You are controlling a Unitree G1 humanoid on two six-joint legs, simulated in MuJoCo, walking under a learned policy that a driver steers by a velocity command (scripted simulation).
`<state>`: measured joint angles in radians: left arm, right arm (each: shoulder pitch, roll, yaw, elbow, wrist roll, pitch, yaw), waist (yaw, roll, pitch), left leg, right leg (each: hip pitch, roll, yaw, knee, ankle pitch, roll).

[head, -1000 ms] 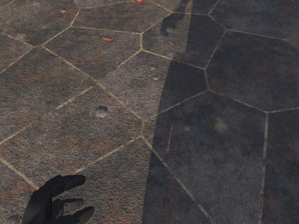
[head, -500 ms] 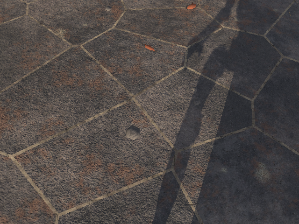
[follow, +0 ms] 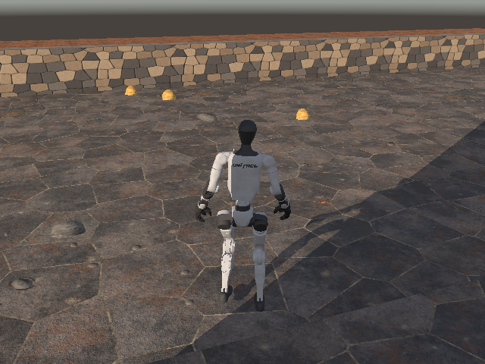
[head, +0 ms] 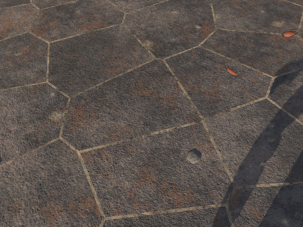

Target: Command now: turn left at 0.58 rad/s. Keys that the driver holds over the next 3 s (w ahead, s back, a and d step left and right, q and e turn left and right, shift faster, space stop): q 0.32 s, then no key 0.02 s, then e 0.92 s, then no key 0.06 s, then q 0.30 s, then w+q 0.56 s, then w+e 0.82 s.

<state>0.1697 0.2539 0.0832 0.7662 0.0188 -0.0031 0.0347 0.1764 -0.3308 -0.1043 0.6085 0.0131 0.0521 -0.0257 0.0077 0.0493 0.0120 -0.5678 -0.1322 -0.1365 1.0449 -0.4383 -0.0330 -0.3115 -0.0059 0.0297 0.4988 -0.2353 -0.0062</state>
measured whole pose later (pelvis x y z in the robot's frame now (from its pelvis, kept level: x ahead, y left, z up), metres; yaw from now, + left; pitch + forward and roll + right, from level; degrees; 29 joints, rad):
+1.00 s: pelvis -0.01 +0.00 +0.01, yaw -1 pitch +2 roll +3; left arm 0.21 0.30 0.06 0.74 -0.01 0.01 0.02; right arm 0.07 -0.33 -0.11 0.72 0.00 0.04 -0.04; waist 0.02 0.03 0.06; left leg -0.51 -0.02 -0.05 1.10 -0.41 -0.08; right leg -0.23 0.04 0.06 0.44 -0.24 -0.07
